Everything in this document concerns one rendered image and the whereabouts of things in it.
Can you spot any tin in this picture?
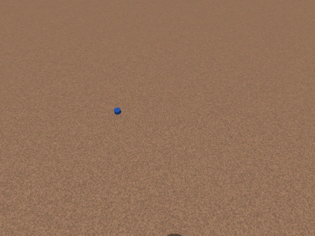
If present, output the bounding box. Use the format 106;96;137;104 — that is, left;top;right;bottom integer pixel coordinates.
114;108;121;115

